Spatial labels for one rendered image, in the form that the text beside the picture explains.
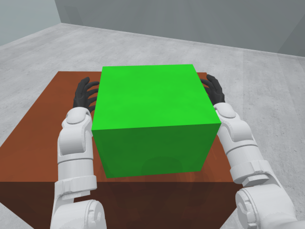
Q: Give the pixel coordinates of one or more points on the left robot upper arm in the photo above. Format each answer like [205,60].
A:
[87,214]

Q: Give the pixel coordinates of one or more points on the robot left hand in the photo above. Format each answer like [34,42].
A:
[82,95]

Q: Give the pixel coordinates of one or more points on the left robot forearm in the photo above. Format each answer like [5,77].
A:
[75,158]

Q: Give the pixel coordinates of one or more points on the right robot upper arm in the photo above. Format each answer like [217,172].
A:
[266,207]

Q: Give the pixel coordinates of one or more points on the robot right hand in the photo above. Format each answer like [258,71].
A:
[215,91]

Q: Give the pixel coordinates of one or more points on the right robot forearm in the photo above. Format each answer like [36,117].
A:
[247,164]

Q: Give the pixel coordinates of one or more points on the pedestal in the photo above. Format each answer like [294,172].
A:
[29,169]

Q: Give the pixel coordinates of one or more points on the carton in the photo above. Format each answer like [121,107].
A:
[153,119]

